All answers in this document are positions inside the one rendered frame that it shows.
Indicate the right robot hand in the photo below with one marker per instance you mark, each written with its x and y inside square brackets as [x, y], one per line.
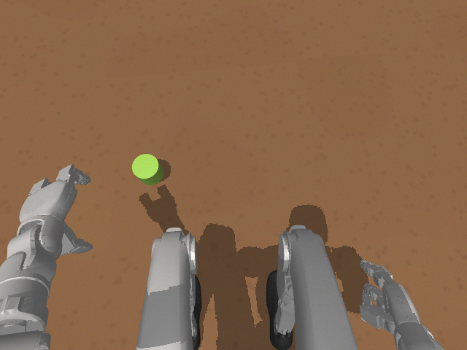
[394, 305]

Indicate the left robot hand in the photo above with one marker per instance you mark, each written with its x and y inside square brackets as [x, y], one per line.
[55, 200]

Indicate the right robot foot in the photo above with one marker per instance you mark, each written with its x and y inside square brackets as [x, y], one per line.
[279, 341]

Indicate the tin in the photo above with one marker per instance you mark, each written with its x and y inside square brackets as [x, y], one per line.
[147, 168]

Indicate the left robot arm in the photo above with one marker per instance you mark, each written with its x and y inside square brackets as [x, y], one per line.
[25, 280]

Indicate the right robot arm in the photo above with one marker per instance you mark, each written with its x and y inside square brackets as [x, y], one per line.
[414, 336]

